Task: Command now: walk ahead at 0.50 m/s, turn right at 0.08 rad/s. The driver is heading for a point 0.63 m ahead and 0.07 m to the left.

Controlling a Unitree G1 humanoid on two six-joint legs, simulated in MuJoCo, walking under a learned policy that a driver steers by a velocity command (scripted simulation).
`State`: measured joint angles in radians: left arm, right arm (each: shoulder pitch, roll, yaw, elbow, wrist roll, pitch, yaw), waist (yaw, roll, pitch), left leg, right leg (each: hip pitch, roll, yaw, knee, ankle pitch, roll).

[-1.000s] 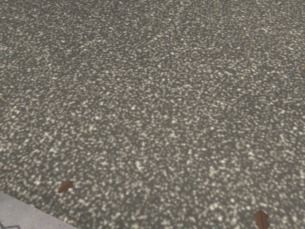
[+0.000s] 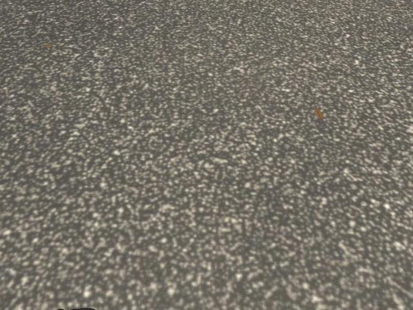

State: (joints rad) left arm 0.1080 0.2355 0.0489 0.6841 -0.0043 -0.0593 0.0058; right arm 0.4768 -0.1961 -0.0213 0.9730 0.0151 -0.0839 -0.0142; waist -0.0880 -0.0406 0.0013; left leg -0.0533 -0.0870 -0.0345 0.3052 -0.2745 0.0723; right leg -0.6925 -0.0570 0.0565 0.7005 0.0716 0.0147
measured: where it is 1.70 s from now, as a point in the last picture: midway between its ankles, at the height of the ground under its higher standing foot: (183, 295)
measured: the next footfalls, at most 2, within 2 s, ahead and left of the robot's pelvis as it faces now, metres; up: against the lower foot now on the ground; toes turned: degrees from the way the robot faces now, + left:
right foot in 0.18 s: +0.28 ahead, -0.11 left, +0.00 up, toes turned +1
left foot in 0.66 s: +0.54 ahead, +0.14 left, +0.00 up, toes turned +2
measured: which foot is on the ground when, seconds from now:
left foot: down 0.00-0.20, up 0.22-0.64, down 0.66-1.00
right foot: up 0.00-0.16, down 0.18-0.66, up 0.68-1.00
